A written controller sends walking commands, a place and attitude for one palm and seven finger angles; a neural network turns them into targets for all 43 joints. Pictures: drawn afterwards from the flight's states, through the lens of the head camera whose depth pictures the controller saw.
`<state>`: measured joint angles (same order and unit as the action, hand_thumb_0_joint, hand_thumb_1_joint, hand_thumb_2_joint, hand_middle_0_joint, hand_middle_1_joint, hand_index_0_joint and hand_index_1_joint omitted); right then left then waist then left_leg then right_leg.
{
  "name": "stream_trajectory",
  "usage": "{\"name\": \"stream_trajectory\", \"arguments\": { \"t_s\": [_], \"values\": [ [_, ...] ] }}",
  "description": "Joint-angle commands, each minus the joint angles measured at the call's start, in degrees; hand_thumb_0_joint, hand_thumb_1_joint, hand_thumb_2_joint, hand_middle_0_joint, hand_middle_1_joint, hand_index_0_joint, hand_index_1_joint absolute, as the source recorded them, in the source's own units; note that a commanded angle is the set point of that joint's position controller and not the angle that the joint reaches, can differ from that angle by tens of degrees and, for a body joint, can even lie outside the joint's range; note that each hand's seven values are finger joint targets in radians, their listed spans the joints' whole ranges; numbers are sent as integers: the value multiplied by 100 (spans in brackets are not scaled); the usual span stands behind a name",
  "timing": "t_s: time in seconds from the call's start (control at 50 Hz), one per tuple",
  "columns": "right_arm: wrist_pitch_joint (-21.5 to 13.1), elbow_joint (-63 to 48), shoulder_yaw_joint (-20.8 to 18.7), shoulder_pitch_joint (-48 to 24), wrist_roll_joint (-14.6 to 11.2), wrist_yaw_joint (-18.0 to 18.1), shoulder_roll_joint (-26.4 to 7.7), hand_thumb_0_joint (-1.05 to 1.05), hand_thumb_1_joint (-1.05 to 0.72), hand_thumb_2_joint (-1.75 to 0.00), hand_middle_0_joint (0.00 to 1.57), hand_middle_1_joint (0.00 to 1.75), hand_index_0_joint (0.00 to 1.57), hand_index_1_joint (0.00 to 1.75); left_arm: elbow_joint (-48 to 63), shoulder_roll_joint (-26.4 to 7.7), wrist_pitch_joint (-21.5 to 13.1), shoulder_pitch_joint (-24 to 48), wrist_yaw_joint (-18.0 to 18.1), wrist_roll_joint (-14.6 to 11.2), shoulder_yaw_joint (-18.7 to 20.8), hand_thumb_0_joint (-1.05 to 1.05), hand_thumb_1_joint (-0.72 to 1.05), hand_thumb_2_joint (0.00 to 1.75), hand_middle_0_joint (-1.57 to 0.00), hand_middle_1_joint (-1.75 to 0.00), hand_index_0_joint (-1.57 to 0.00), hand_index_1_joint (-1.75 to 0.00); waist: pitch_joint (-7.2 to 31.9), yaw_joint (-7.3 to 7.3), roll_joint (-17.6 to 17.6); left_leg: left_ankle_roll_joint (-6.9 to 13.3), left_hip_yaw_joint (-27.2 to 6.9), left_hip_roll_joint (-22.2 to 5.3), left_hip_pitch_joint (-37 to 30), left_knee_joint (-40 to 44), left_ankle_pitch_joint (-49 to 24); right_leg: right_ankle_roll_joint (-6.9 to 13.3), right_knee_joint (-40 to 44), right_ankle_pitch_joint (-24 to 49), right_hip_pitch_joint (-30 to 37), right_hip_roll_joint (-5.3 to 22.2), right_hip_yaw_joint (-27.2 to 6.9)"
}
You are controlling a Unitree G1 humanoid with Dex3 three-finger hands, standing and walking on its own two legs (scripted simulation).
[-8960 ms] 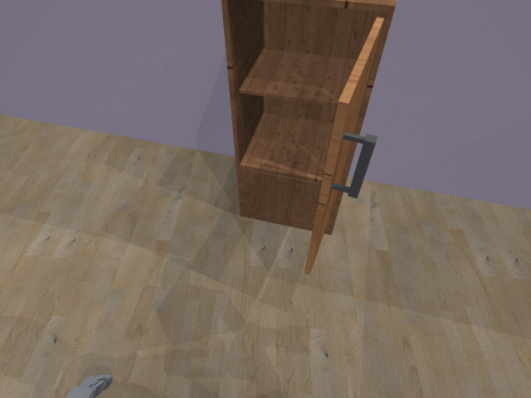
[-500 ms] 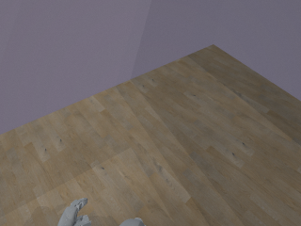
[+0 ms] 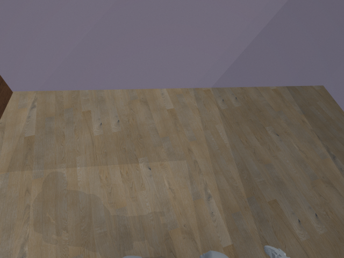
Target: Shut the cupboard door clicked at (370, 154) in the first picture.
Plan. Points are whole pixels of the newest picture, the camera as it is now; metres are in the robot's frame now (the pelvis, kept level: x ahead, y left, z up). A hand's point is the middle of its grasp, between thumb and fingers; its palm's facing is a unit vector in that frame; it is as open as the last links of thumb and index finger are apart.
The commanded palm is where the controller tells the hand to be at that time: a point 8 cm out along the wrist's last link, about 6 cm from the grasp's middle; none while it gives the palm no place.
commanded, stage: walk to a spot facing it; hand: left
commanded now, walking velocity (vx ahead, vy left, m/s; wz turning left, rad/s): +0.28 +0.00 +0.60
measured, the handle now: out of the picture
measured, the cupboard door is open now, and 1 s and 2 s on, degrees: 83 83 83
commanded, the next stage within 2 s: turn to face it in 1.92 s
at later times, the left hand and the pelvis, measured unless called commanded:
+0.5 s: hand out of the picture +0.13 +0.18 -0.12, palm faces +0.32 -0.91 -0.27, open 7.4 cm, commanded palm none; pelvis +0.09 -0.04 +0.01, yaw +18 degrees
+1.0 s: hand out of the picture +0.07 +0.22 -0.18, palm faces +0.62 -0.77 -0.18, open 7.4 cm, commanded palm none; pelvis +0.23 +0.11 +0.00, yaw +32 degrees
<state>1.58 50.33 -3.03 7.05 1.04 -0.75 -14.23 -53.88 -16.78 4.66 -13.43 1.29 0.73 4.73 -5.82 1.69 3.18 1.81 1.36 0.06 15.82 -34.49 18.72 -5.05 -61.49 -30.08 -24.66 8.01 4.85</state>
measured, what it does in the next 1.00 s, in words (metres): walks ahead, turning left: right foot, then left foot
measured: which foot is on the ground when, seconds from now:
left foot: down 0.00-0.36, up 0.38-0.86, down 0.88-1.00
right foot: up 0.00-0.34, down 0.36-0.86, up 0.88-1.00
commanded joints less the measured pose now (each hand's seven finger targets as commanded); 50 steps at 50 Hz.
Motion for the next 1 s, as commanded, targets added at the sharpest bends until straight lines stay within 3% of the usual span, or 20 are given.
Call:
{"name": "stream_trajectory", "arguments": {
  "t_s": [0.0,0.08,0.22,0.3,0.32,0.34,0.36,0.38,0.42,0.44,0.48,0.56,0.74,0.8,0.82,0.84,0.86,0.88,0.92,0.98],
  "values": [
    [-130,-221,-252,430,11,139,-1083,0,-90,-90,20,30,20,30,633,-340,-322,332,-123,30,46,0,90,90,-20,-30,-20,-30,803,-323,-1401,612,-1479,-1245,-1117,1488,-2396,-35,-593,737,-878,-75,-342],
    [-203,-172,-262,633,4,101,-1083,0,-90,-90,20,30,20,30,643,-351,-374,498,-204,59,34,0,90,90,-20,-30,-20,-30,520,-385,-1221,724,-1857,-1179,-889,1974,-437,-73,-1,944,-927,-142,-326],
    [-237,-63,-316,868,37,80,-1140,0,-90,-90,20,30,20,30,956,-274,-517,1047,-267,35,11,0,90,90,-20,-30,-20,-30,292,-486,-1281,883,-2521,-1166,-709,2015,245,-80,1656,779,-593,-310,-290],
    [-218,-105,-312,499,28,98,-1037,0,-90,-90,20,30,20,30,727,-212,-625,157,-271,21,59,0,90,90,-20,-30,-20,-30,568,11,-1114,613,-2346,-755,432,1137,13,-12,3143,1322,1512,-701,-43],
    [-243,-133,-273,386,-12,84,-837,0,-90,-90,20,30,20,30,546,-474,-704,-462,-232,32,139,0,90,90,-20,-30,-20,-30,782,338,-481,353,-1999,-345,1282,398,392,46,3885,1437,2788,-382,-360],
    [-295,-206,-172,611,-72,64,-313,0,-90,-90,20,30,20,30,409,-1183,-787,-1100,-132,121,280,0,90,90,-20,-30,-20,-30,1316,569,1304,-77,-956,327,2371,-1511,1239,458,4721,-38,4038,1390,-2173],
    [-315,-416,-205,267,-8,26,-466,0,-90,-90,20,30,20,30,373,-1381,-735,-1289,-73,34,290,0,90,90,-20,-30,-20,-30,1048,652,1638,-179,-644,236,2938,-2667,1614,888,5297,-668,3521,2312,-3518],
    [-291,-428,-288,156,58,-20,-629,0,-90,-90,20,30,20,30,446,-1194,-710,-948,-60,16,231,0,90,90,-20,-30,-20,-30,572,432,813,-166,-761,-90,2961,-3166,1258,983,5484,-1286,2785,2275,-3164],
    [-208,-133,-335,455,76,-122,-547,0,-90,-90,20,30,20,30,535,-739,-777,-207,-55,41,132,0,90,90,-20,-30,-20,-30,165,6,778,-184,-566,-398,2567,-3663,290,746,5606,-1452,1702,1879,-2448],
    [-162,19,-314,501,102,-176,-481,0,-90,-90,20,30,20,30,516,-463,-827,-99,-57,37,36,0,90,90,-20,-30,-20,-30,3,-97,590,-251,-466,-495,2387,-3693,-129,622,5501,-519,1486,1554,-1601],
    [-91,126,-269,687,82,-221,-247,0,-90,-90,20,30,20,30,382,-213,-886,-294,-63,42,-58,0,90,90,-20,-30,-20,-30,-20,-183,596,-339,-273,-442,2331,-3679,-605,521,5299,873,1559,1128,-484],
    [-40,109,-247,434,56,-263,-164,0,-90,-90,20,30,20,30,76,-97,-939,-812,-38,62,-104,0,90,90,-20,-30,-20,-30,-121,-124,676,-410,-72,-511,2647,-3493,-1082,563,5297,1793,1915,1023,234],
    [-203,-264,9,-887,47,-352,113,0,-90,-90,20,30,20,30,-436,-215,-961,-1605,27,119,-118,0,90,90,-20,-30,-20,-30,-258,238,492,-134,594,-504,2088,-794,-784,809,4804,3855,2741,1289,888],
    [-331,-20,-49,47,65,-237,-94,0,-90,-90,20,30,20,30,-475,-469,-941,-1424,16,101,-61,0,90,90,-20,-30,-20,-30,452,-213,445,182,897,-23,520,-175,-301,767,3276,5821,2814,1356,1140],
    [-369,226,-135,976,92,-188,-391,0,-90,-90,20,30,20,30,-501,-478,-931,-1320,6,62,-67,0,90,90,-20,-30,-20,-30,1059,-685,115,274,727,53,-939,403,-667,576,1859,5470,2279,1179,1314],
    [-390,417,-316,1847,131,-100,-1128,0,-90,-90,20,30,20,30,-363,-251,-924,-1459,-80,-5,-48,0,90,90,-20,-30,-20,-30,2059,-1015,-1183,574,-705,-971,-2656,592,-991,308,150,3132,936,541,1288],
    [-429,529,-444,2276,49,5,-1665,0,-90,-90,20,30,20,30,-75,26,-894,-1311,-145,-58,-140,0,90,90,-20,-30,-20,-30,2425,-1101,-2232,1130,-2995,-2359,-3801,1120,-2181,102,-1390,-361,-984,-294,673],
    [-370,601,-432,2192,-74,73,-1643,0,-90,-90,20,30,20,30,25,-138,-859,-845,-110,-59,-130,0,90,90,-20,-30,-20,-30,2319,-1077,-1349,1251,-2914,-2528,-3662,1388,-2484,268,-1783,-149,-1256,-135,-71],
    [-460,333,-306,1204,-55,158,-1082,0,-90,-90,20,30,20,30,-127,102,-830,-508,-103,-33,-145,0,90,90,-20,-30,-20,-30,1379,-650,-510,1035,-2097,-2224,-2094,1511,-2271,235,-1914,572,-1355,232,-200],
    [-597,409,-74,753,-41,152,-413,0,-90,-90,20,30,20,30,-483,408,-668,-925,-131,95,-158,0,90,90,-20,-30,-20,-30,518,-167,-706,559,-885,-1465,-540,1956,-2550,195,-1101,1260,-524,327,-265]
  ]
}}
